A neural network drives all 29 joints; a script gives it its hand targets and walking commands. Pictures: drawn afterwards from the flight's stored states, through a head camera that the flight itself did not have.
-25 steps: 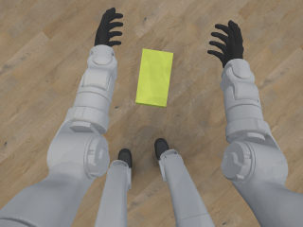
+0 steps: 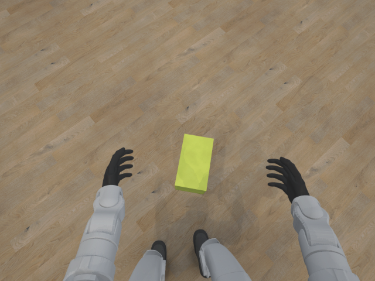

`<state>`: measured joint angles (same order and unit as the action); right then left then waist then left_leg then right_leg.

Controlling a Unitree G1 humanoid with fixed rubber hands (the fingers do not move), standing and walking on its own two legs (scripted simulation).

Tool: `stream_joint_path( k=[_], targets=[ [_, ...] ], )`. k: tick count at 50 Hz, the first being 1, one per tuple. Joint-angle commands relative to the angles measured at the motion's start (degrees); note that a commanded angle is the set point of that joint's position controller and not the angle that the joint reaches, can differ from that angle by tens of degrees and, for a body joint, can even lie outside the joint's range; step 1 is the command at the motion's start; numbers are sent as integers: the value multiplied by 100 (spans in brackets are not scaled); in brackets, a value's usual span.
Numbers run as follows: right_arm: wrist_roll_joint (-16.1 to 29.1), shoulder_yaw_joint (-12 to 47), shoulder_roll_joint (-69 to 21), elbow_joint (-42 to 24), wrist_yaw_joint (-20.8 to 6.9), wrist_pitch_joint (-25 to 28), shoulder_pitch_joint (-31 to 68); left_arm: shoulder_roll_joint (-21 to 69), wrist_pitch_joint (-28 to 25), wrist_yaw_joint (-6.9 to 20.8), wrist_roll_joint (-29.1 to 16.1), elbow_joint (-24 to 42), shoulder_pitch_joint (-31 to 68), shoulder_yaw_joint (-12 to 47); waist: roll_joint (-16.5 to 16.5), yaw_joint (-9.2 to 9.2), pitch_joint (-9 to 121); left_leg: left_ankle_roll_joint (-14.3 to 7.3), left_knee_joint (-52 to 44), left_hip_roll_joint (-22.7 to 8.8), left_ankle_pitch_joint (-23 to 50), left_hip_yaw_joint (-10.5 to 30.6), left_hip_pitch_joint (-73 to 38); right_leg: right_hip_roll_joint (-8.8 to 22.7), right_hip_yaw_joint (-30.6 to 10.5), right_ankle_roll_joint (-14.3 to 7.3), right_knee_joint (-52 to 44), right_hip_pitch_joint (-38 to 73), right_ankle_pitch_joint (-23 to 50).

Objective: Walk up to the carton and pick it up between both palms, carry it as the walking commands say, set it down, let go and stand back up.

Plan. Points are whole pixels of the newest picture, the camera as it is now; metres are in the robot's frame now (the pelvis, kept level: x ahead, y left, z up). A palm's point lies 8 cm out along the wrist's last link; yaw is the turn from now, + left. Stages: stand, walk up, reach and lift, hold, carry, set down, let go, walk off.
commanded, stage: let go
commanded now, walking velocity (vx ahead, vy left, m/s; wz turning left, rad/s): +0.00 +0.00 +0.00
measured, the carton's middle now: (193, 165) +0.47 -0.08 -0.67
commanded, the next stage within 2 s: stand in 0.90 s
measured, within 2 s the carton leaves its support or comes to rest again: neither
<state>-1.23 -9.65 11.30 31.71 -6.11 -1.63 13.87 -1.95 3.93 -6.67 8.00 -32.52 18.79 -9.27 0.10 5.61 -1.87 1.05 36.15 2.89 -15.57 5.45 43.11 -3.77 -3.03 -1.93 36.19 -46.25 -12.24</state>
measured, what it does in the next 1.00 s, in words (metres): stands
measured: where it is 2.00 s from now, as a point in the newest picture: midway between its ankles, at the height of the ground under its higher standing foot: (181, 267)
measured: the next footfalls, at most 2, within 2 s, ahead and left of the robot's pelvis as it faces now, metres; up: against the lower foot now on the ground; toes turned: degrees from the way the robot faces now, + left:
none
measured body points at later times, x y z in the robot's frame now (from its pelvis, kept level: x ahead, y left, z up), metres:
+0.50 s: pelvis +0.04 +0.03 +0.03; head +0.06 +0.03 +0.48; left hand +0.22 +0.26 -0.05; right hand +0.21 -0.20 -0.05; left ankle +0.00 +0.13 -0.71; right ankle +0.03 -0.09 -0.71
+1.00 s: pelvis +0.04 +0.02 +0.02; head +0.03 +0.01 +0.47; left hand +0.20 +0.27 -0.06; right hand +0.20 -0.23 -0.06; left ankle +0.00 +0.13 -0.71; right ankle +0.03 -0.09 -0.71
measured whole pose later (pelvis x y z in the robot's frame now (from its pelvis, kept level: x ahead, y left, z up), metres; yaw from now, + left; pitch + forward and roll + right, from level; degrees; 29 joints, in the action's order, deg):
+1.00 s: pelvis +0.04 +0.02 +0.02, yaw -2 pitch -3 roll +0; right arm -0.3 -2.2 13.8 30.0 -0.3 -5.5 -10.8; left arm -12.8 2.1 -1.0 1.3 -35.1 -11.9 -2.4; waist 1.9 0.1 -2.3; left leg -1.4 30.4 2.5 -20.2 2.4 7.2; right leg -2.9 -4.1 -0.8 31.3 -11.1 -17.1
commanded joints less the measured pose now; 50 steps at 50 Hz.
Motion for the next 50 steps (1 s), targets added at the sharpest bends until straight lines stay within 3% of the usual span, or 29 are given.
stream_joint_path(
  k=[1, 5, 11, 20, 33, 45, 46, 50],
  targets=[
    [73, 80, 396, -640, 30, 145, -378, -373, -179, 139, -139, 462, -221, 90, -231, -68, 2822, -112, -444, 47, 460, -353, -991, 315, 4, 425, -268, 3295, 1728],
    [35, 247, 391, -874, 97, 154, -1098, -665, -263, 303, -275, 496, -950, 179, -197, -195, 2253, -144, -762, -15, 527, -342, -1753, 291, 54, 386, -568, 3468, 1359],
    [27, 467, 468, -1099, 186, 124, -1907, -990, -369, 575, -502, 705, -1912, 370, -32, -362, 1463, -108, -1214, -95, 995, -360, -2660, 232, 153, 343, -881, 3785, 1433],
    [133, 533, 646, -1108, 217, -140, -2458, -1251, -134, 844, -725, 1109, -2709, 646, 74, -435, 422, -16, -1590, -205, 1392, -319, -3276, 201, 268, 340, -1154, 4166, 1201],
    [73, 550, 689, -1344, 258, -699, -2395, -1337, 166, 872, -771, 1220, -2897, 639, 143, -506, 21, 12, -1562, -304, 1629, -265, -3651, 78, 229, 301, -1129, 4318, 912],
    [33, 880, 497, -1332, 667, -1222, -2109, -1541, -16, 753, -651, 1044, -3078, 775, 55, -528, 75, -4, -1229, -209, 1458, -348, -3801, 133, 30, 284, -799, 3994, 795],
    [127, 425, 1303, -739, 644, -622, -2071, -1968, -150, 582, -634, 219, -2980, 375, 537, -690, -3, -94, -1116, -364, 488, -160, -3123, 366, -59, 246, -900, 3419, 524],
    [75, 425, 1000, -422, 591, 82, -2166, -1978, -404, 465, -661, -89, -2870, 312, 48, -591, 67, -158, -1076, -466, 219, 68, -3271, 481, -280, 127, -1021, 3171, 365]
  ],
)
